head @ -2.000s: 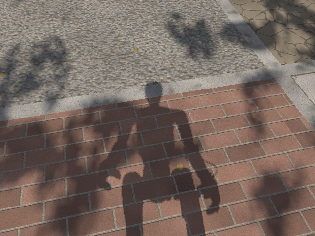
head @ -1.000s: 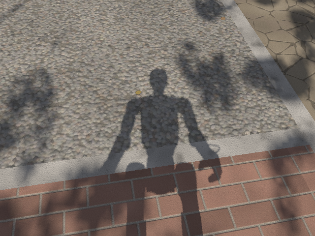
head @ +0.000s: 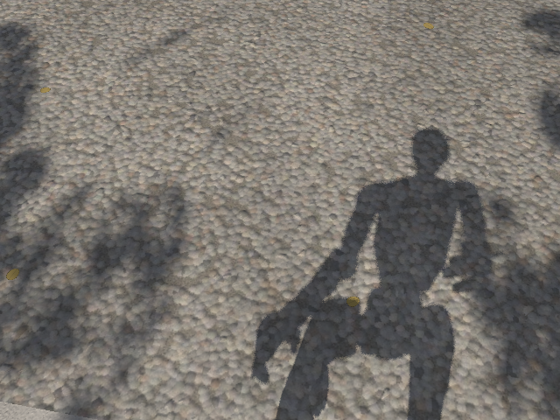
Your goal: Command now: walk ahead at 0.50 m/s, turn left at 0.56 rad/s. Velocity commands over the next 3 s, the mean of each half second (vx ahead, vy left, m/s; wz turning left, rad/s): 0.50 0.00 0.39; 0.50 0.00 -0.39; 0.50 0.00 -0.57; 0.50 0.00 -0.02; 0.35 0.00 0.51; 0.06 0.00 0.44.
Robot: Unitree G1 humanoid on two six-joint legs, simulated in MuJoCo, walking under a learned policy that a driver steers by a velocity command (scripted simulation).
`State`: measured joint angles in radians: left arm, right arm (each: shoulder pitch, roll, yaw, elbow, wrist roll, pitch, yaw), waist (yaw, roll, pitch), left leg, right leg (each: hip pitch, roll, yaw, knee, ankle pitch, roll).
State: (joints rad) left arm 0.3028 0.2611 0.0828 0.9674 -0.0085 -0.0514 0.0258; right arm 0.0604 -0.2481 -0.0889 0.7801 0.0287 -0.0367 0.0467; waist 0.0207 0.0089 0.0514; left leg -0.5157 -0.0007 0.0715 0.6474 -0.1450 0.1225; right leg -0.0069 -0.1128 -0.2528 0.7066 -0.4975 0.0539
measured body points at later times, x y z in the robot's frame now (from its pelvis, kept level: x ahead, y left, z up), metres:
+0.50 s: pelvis +0.30 +0.00 +0.01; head +0.33 +0.01 +0.46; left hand +0.48 +0.27 -0.08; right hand +0.37 -0.28 -0.11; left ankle +0.11 +0.07 -0.71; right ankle +0.44 -0.08 -0.72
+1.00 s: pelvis +0.58 +0.05 +0.01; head +0.61 +0.04 +0.46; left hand +0.60 +0.33 -0.11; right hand +0.82 -0.20 -0.04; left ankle +0.69 +0.16 -0.72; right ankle +0.45 -0.07 -0.70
